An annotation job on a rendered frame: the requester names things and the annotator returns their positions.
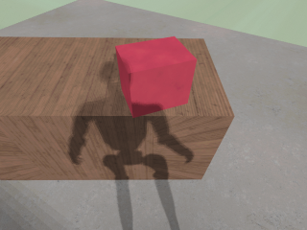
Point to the carton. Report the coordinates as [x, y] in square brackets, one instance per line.
[155, 74]

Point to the pedestal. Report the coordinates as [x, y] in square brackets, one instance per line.
[64, 116]

